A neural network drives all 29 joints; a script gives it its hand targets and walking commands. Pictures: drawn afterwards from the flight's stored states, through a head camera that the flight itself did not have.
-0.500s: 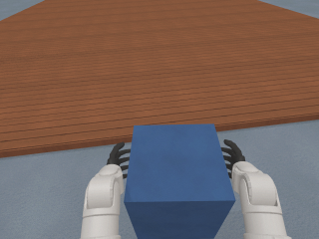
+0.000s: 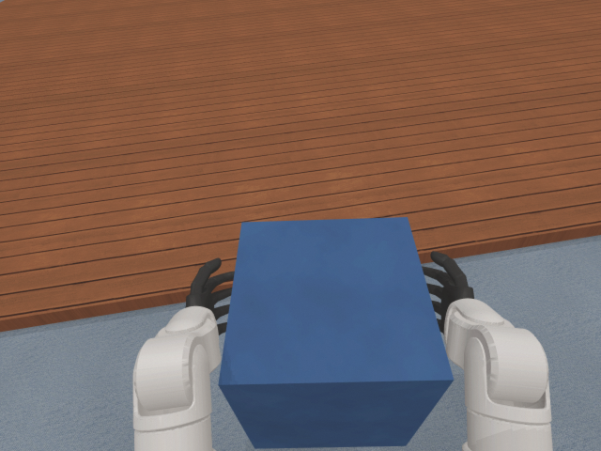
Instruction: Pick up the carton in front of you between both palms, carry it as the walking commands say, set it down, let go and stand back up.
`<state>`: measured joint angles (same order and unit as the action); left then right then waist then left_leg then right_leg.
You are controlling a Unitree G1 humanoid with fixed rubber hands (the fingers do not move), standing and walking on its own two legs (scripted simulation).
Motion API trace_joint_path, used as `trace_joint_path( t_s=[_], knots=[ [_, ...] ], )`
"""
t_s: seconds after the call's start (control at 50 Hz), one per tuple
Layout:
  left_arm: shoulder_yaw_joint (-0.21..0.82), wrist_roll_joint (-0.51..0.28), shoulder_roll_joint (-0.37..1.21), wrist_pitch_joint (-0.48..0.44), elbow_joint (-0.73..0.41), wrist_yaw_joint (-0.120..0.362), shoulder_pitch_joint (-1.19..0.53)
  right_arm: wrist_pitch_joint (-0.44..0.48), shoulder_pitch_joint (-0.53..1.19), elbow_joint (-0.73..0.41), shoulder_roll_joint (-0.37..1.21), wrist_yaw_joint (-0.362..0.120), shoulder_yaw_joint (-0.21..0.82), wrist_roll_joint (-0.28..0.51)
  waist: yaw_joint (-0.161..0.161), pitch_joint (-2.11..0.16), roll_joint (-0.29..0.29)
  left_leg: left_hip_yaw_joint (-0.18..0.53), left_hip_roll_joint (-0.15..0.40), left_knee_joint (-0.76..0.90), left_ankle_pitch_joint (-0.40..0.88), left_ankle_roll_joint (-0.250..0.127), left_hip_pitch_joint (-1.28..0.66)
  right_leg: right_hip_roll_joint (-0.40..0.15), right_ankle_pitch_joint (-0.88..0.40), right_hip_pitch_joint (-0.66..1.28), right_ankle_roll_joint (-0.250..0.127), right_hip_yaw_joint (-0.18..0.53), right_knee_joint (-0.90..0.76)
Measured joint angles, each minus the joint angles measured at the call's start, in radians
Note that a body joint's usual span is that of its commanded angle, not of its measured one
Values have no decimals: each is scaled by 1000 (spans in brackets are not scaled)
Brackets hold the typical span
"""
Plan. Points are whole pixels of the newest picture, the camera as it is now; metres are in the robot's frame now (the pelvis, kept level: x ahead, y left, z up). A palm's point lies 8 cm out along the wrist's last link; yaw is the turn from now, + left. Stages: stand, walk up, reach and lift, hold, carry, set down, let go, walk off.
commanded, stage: carry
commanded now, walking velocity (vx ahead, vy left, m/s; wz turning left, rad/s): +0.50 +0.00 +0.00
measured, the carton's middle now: (327, 338) +0.28 -0.01 +0.03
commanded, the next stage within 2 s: none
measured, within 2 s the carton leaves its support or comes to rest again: neither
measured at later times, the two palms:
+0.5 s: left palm (223, 162) +0.61 +0.16 +0.10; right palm (384, 152) +0.60 -0.14 +0.11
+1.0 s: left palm (251, 51) +1.03 +0.13 +0.16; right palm (365, 44) +1.04 -0.17 +0.15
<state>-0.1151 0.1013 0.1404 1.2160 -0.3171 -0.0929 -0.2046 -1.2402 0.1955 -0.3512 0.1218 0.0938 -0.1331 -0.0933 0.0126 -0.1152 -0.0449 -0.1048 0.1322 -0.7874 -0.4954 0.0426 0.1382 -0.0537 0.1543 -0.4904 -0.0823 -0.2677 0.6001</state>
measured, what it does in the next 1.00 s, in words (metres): walks ahead: left foot, then right foot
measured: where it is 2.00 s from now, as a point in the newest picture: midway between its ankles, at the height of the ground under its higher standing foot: (316, 213)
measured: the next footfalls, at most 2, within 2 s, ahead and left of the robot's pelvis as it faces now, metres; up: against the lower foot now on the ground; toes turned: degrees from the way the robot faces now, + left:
left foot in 0.44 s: +0.47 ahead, +0.10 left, +0.00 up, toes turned +11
right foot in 0.94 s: +0.80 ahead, -0.09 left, +0.00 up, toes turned -9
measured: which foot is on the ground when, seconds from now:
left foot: up 0.00-0.42, down 0.44-0.96, up 0.98-1.00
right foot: down 0.00-0.44, up 0.46-0.92, down 0.94-1.00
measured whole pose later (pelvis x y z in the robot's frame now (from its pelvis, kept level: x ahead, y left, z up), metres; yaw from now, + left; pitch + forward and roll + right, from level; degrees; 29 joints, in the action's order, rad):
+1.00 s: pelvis +0.65 -0.02 -0.01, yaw -1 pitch +3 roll +0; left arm -0.23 0.06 -0.03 1.33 0.16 -0.12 -0.87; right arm -1.34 0.87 0.17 -0.07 0.13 -0.23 -0.03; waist -0.03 0.00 -0.03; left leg -0.07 0.04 -1.02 -0.50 -0.02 0.22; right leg -0.01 0.19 -0.55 -0.11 -0.19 0.66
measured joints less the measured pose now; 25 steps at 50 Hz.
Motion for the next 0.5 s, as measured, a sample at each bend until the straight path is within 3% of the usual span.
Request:
trace_joint_path(
  t_s=[0.04, 0.1, 0.24, 0.38, 0.44, 0.46, 0.5],
  knots=[
    [4, 7, 0, 4, 27, 0, 0, -7, 1, 25, 0, 0, -10, 2, -7, 16, 13, 45, -21, -265, 36, -24, 149, -1, 58, 43, -16, -8, -17],
    [-4, 2, -3, 6, 15, 0, 24, -2, -6, 35, 19, 0, -6, -7, -20, 39, 28, 37, -24, -378, 147, -46, 323, 6, 55, 134, -2, -7, -122],
    [-21, -17, -5, -27, -35, 1, 34, 36, -6, 2, 16, -1, 28, -13, -41, 47, 43, -4, -17, -101, 321, -36, 502, 18, 80, 340, 21, 19, -309],
    [-1, -12, -5, -15, -40, 5, 36, 22, -33, -31, 12, -2, 27, -13, -27, 15, 40, -90, -54, 230, 452, -65, 450, 20, 209, 549, 80, 35, -365],
    [-1, -6, -6, 6, -66, 5, 28, 5, -17, -45, 14, -2, 23, -9, -21, 26, 51, -140, -89, 308, 424, -89, 355, -5, 332, 593, 111, 57, -237],
    [-10, -7, -9, 11, -72, 4, 17, 8, -3, -39, 16, -1, 23, -8, -11, 35, 73, -155, -100, 264, 396, -123, 354, -38, 375, 555, 111, 68, -104],
    [-29, -12, -14, 24, -84, 1, -8, 5, 36, -26, 23, 1, 18, -8, 2, 62, 83, -168, -98, 200, 331, -154, 347, -35, 336, 397, 102, 152, 253]
  ],
)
